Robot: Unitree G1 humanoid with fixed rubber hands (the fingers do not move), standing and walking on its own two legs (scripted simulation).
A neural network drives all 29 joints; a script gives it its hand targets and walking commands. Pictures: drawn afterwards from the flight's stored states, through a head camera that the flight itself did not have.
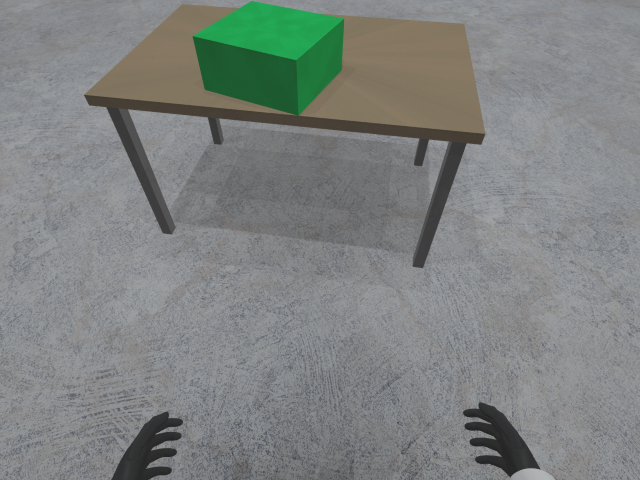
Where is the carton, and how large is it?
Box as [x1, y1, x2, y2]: [193, 1, 343, 115]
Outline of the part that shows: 193,36 205,89 298,115 341,69 343,18 251,1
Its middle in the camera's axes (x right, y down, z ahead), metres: -0.13 -0.55 +1.14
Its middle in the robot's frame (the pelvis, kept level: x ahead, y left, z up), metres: +1.22 +0.13 -0.04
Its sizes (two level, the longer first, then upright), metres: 0.315 0.295 0.152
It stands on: a table, 0.64 m high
